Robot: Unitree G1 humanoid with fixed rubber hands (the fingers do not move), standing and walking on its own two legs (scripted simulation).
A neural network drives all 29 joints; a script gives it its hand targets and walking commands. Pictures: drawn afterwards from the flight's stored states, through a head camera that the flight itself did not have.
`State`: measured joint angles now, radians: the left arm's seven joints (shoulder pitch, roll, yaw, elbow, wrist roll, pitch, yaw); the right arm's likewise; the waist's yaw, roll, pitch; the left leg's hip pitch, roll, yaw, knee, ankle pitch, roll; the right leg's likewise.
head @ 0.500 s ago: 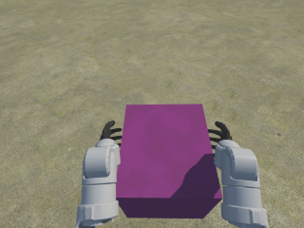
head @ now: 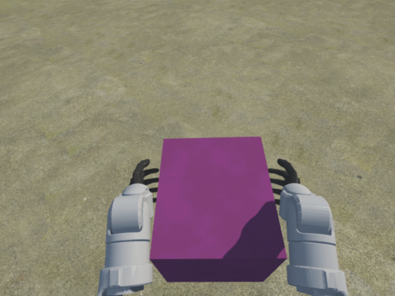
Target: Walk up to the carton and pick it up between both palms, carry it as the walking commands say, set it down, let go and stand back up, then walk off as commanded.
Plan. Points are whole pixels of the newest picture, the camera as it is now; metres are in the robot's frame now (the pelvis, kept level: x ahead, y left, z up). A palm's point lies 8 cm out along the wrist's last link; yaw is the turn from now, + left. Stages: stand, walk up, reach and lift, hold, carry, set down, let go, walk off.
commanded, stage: carry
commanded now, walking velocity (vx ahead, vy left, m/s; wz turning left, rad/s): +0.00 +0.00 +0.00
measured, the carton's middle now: (213, 210) +0.30 +0.00 -0.01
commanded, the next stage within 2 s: hold in 1.16 s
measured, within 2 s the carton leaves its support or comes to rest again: neither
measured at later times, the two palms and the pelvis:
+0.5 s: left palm (145, 196) +0.30 +0.14 +0.05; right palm (292, 195) +0.30 -0.17 +0.05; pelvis +0.02 -0.01 +0.00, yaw +0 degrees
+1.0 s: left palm (146, 202) +0.30 +0.14 +0.04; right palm (291, 200) +0.30 -0.17 +0.04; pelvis +0.02 -0.01 +0.00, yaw +0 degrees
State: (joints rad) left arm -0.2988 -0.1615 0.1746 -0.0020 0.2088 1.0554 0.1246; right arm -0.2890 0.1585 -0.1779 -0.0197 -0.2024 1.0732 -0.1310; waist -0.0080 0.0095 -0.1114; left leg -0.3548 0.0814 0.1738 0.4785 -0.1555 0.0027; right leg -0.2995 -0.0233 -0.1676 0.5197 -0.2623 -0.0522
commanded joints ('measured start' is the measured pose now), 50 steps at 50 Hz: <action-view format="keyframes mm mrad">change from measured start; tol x2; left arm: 1 -419 -945 -581 -40 -381 -21 -304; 8 -366 -879 -526 14 -311 -115 -297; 18 -310 -809 -497 29 -258 -232 -283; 50 -214 -692 -450 55 -174 -392 -263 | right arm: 1 -469 918 590 -65 392 -36 325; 12 -394 826 517 4 288 -193 310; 18 -351 792 513 10 261 -255 298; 50 -242 691 466 53 176 -414 271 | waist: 1 1 -16 -246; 50 7 -20 -196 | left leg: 1 162 100 -119 -40 73 0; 19 155 90 -94 -18 102 -1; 50 129 89 -94 -13 76 3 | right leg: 1 41 -151 138 -110 165 22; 19 81 -145 126 -96 246 26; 50 79 -146 129 -97 201 25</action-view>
